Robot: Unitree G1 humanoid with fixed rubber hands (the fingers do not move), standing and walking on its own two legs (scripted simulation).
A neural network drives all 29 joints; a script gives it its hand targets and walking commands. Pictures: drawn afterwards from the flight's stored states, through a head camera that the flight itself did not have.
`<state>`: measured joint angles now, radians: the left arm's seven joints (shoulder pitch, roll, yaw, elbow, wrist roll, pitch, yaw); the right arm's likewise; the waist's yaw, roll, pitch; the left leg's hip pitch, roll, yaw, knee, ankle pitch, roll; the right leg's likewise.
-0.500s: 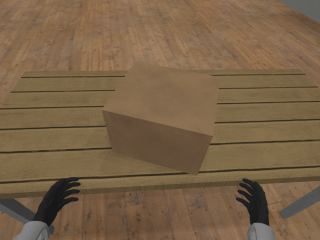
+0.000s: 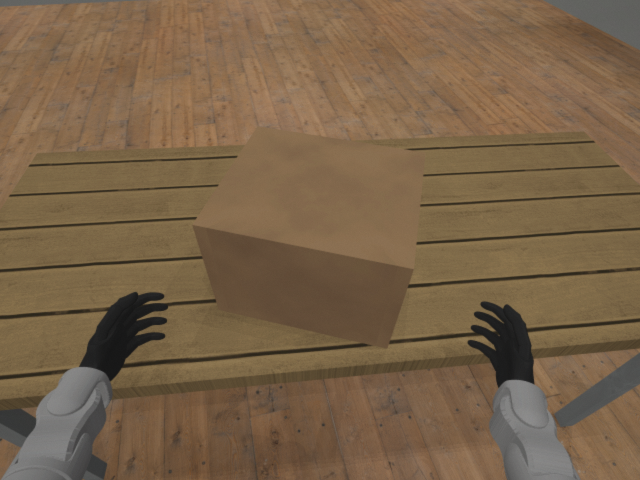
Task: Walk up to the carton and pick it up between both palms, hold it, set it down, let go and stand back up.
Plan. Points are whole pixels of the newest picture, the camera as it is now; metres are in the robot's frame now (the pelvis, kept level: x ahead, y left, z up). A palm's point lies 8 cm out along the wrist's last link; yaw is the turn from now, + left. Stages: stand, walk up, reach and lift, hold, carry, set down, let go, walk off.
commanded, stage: reach and lift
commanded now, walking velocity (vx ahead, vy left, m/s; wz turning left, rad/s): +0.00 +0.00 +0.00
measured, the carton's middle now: (319, 233) +0.52 -0.02 -0.01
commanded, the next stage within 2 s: none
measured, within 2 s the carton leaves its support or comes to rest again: neither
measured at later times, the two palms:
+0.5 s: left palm (126, 282) +0.37 +0.24 +0.07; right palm (522, 321) +0.29 -0.26 +0.06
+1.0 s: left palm (152, 225) +0.43 +0.21 +0.11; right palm (539, 277) +0.33 -0.28 +0.09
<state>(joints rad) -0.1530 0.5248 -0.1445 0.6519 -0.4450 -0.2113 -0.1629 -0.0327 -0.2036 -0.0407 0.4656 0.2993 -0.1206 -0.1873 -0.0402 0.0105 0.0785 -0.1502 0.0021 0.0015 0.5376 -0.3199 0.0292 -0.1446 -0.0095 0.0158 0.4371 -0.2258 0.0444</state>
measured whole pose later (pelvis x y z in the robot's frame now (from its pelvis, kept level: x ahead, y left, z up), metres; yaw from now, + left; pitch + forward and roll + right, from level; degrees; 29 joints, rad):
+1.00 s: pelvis +0.00 +0.00 +0.01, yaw -1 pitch +3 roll -2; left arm -0.72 0.55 -0.10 0.93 -0.39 0.06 -0.16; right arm -0.49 -0.31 -0.03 0.62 0.36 0.09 -0.16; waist -0.13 -0.02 0.01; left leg -0.25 0.01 0.01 0.47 -0.27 0.03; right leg -0.24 0.00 0.03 0.36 -0.16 0.04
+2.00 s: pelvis -0.01 -0.01 +0.00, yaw +1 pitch +18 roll -2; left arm -1.34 0.61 -0.41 1.56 -0.55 -0.04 -0.14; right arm -1.12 -0.36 0.02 1.20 0.43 0.06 -0.10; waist -0.24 0.00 -0.19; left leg -0.60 0.01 -0.04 0.54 -0.24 0.01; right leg -0.58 -0.01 -0.03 0.42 -0.15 0.02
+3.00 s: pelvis -0.02 -0.01 -0.04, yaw +1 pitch +28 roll -3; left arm -1.29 0.50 -0.42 1.70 -0.51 -0.30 -0.10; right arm -1.09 -0.27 -0.05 1.42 0.36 -0.22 -0.07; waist -0.20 0.03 -0.27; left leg -0.95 0.00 -0.06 0.77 -0.31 0.01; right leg -0.92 -0.01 -0.06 0.65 -0.22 0.02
